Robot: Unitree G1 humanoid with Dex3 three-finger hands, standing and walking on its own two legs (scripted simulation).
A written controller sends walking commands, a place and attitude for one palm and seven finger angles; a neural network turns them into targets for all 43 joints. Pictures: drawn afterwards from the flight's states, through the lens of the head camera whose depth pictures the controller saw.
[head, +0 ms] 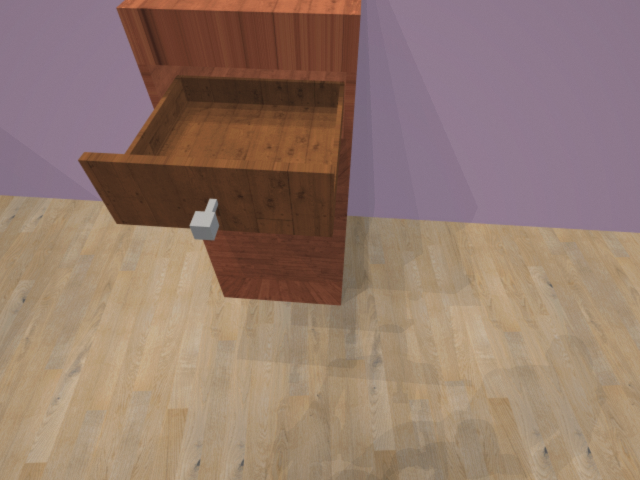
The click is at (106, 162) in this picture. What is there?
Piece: drawer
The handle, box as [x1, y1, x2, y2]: [189, 199, 218, 239]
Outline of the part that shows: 216,199 209,199 204,212 195,211 189,225 194,238 214,239 218,227 218,223 214,212 217,206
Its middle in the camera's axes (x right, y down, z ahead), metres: -0.18 -0.03 +0.61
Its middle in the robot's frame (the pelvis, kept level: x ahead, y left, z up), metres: +0.47 +0.21 +0.03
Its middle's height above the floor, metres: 0.81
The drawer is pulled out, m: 0.30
